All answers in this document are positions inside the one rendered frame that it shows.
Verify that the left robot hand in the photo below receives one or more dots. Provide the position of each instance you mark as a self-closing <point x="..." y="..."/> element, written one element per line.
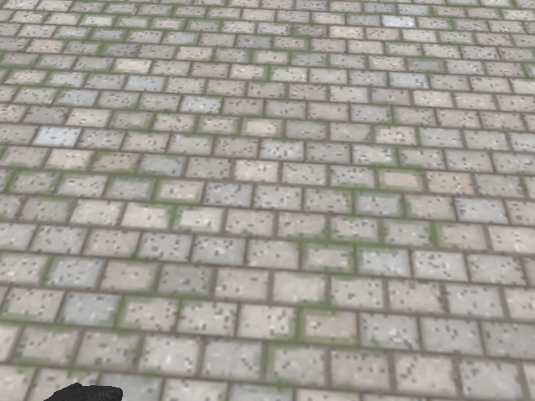
<point x="77" y="392"/>

